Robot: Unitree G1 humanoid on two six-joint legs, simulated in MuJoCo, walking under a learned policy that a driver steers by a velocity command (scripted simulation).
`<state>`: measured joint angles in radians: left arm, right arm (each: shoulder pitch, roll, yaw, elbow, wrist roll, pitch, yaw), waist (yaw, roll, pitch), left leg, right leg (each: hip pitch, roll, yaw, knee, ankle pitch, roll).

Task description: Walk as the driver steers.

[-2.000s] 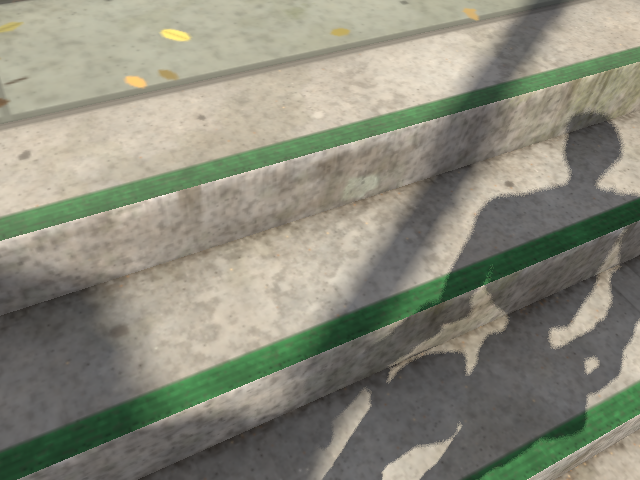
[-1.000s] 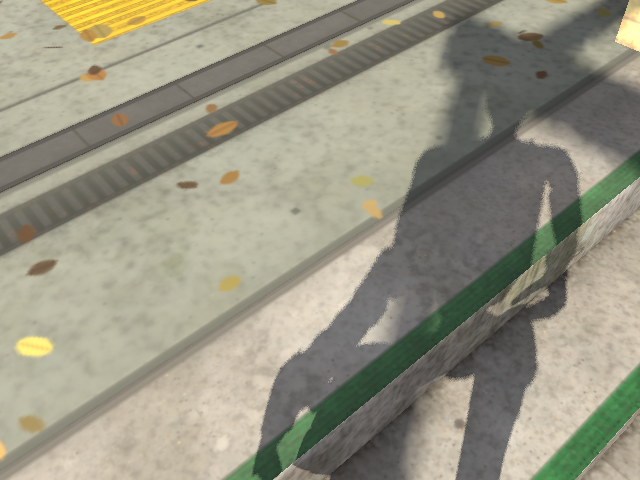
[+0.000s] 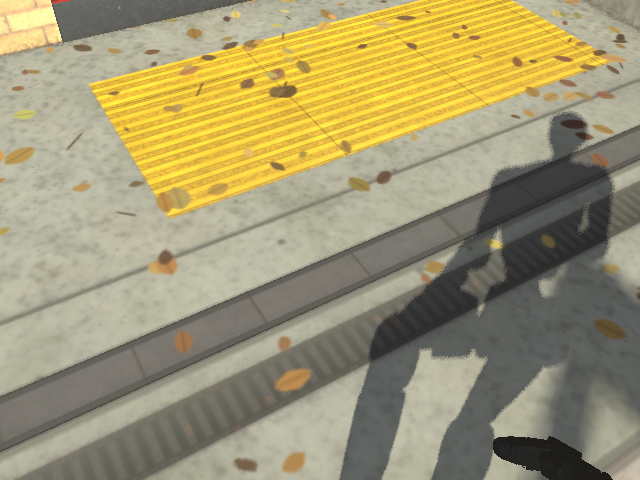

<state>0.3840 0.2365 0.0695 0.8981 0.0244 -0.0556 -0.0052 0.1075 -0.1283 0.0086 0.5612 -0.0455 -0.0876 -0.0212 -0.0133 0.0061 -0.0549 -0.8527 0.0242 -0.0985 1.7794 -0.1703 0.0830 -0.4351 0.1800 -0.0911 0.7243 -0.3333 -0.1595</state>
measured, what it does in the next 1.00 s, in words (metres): climbs, turning right: left foot, then right foot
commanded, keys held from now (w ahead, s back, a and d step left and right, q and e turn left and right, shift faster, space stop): w+e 0.32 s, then e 0.68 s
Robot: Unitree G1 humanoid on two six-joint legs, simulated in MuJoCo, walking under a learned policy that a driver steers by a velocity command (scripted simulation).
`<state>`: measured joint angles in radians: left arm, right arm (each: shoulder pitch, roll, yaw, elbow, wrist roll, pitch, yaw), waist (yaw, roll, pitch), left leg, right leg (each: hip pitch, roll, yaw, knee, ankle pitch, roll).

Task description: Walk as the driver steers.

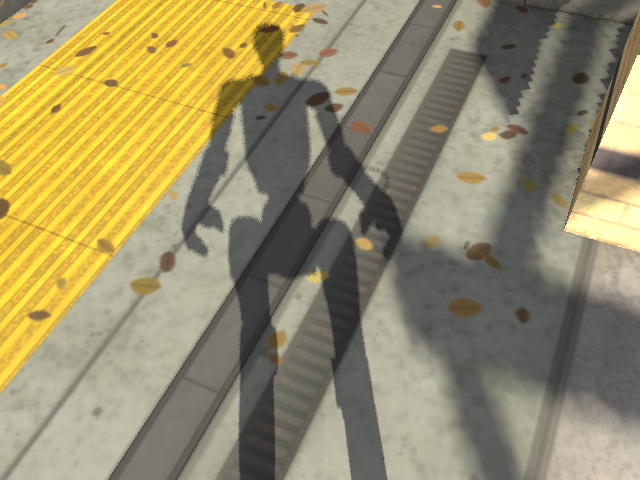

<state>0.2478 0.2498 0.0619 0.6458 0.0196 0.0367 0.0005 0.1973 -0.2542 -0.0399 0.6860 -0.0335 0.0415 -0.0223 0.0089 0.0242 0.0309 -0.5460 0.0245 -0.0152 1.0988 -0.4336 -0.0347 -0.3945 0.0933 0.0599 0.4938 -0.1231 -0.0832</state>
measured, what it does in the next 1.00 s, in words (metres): walks ahead: left foot, then right foot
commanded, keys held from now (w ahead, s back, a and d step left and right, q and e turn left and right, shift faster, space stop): e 0.32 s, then no key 0.02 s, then q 0.20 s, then w+q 0.46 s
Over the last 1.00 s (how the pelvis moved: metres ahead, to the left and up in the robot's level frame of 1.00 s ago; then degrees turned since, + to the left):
0.36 0.00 0.03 -35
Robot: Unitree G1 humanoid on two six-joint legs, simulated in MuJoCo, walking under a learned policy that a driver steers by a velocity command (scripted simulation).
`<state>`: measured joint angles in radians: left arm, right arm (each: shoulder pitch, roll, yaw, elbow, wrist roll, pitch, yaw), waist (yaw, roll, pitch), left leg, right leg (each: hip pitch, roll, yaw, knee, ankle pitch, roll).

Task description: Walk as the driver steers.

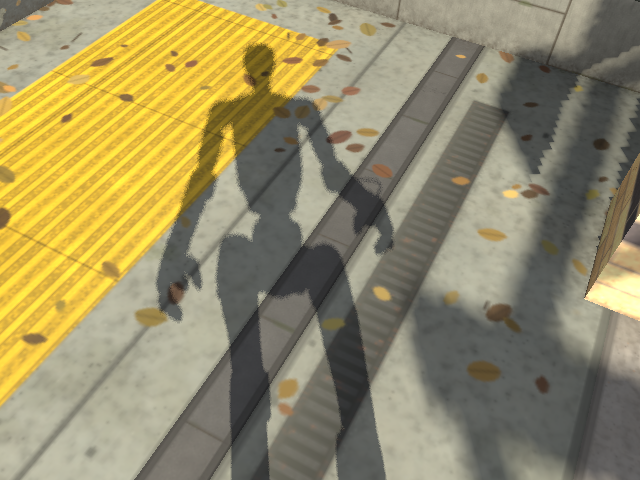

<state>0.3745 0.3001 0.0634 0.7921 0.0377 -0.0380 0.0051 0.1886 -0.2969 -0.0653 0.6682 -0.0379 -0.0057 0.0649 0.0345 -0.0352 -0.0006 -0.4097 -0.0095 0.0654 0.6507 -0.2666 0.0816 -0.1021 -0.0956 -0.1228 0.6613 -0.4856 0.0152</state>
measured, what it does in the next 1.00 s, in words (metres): walks ahead: right foot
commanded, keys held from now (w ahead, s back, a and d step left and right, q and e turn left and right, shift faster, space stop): w+q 0.16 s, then w+e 0.84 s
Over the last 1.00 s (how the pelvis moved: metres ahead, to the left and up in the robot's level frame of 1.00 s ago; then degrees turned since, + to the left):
0.09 0.08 -0.01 1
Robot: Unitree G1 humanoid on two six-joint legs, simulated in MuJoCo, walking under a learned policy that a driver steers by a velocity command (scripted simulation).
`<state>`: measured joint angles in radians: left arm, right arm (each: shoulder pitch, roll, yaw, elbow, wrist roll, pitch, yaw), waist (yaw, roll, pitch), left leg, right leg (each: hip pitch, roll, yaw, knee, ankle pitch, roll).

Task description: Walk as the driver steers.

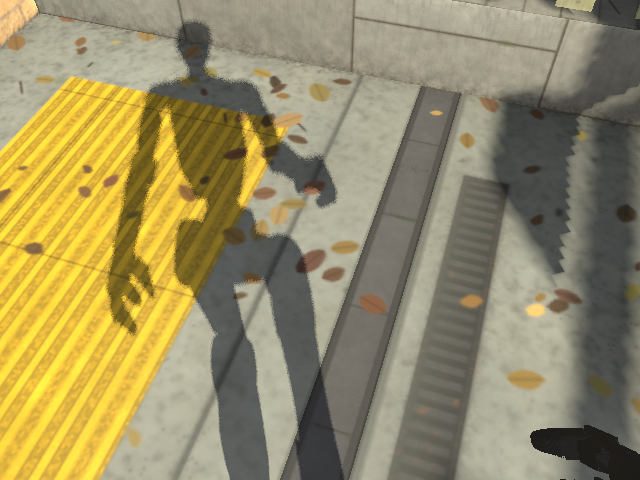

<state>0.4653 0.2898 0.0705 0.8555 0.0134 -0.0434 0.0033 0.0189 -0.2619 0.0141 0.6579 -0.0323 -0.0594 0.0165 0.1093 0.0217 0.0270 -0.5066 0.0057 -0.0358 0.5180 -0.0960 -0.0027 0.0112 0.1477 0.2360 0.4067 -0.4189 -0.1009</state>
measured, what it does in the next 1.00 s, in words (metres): walks ahead: left foot, then right foot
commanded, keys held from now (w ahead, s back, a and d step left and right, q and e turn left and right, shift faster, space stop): w+e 0.12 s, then w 0.04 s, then no key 0.08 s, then q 0.76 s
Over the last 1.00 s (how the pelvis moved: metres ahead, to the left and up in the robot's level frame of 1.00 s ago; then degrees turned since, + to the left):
0.58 0.04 0.01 -13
